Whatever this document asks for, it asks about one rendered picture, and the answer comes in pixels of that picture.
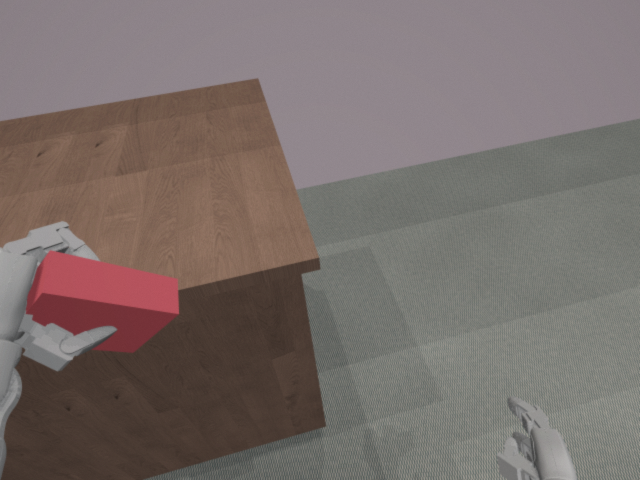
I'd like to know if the sponge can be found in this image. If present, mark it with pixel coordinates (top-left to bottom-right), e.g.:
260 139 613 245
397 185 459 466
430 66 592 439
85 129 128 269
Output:
26 250 179 353

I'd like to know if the table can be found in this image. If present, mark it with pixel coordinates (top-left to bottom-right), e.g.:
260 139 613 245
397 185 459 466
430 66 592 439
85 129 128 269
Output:
0 78 326 480

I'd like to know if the left robot hand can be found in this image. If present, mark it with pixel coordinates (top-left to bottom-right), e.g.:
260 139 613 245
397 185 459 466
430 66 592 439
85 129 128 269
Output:
0 221 117 372

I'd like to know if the left robot forearm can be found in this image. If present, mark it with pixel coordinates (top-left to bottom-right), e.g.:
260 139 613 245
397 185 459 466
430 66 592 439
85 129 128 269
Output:
0 339 22 480

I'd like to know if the right robot hand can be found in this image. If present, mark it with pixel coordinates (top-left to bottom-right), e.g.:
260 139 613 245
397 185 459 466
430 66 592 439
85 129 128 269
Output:
497 396 577 480

